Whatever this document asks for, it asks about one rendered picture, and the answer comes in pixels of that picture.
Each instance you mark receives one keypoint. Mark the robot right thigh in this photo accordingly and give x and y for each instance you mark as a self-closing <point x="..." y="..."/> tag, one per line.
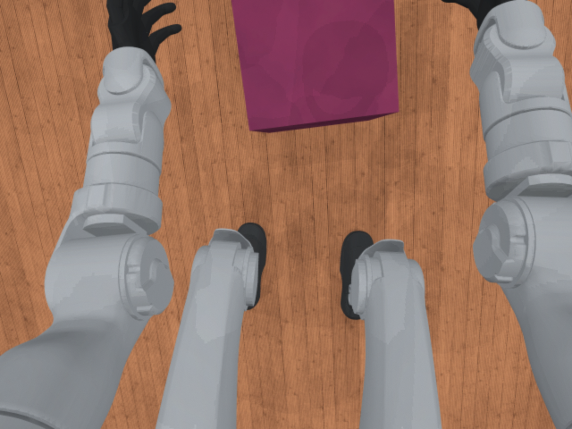
<point x="400" y="390"/>

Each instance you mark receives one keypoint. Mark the carton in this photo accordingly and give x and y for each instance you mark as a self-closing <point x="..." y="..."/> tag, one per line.
<point x="313" y="63"/>

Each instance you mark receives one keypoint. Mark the robot right shin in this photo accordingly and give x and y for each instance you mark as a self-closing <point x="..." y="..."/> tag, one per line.
<point x="391" y="246"/>

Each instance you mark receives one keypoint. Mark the left robot forearm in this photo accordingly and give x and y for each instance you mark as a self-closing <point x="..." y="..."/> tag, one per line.
<point x="125" y="152"/>

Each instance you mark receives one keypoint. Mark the right robot forearm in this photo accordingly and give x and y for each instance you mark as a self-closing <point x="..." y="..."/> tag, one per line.
<point x="525" y="111"/>

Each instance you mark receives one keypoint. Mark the right robot upper arm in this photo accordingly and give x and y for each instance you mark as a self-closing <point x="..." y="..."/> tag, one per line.
<point x="525" y="245"/>

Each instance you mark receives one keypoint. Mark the left robot hand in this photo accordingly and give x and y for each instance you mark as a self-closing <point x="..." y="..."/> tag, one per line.
<point x="129" y="27"/>

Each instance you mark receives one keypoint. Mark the left robot upper arm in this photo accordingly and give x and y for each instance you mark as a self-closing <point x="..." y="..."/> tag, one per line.
<point x="102" y="291"/>

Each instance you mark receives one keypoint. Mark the right robot hand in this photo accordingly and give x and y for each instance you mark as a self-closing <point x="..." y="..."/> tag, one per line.
<point x="479" y="8"/>

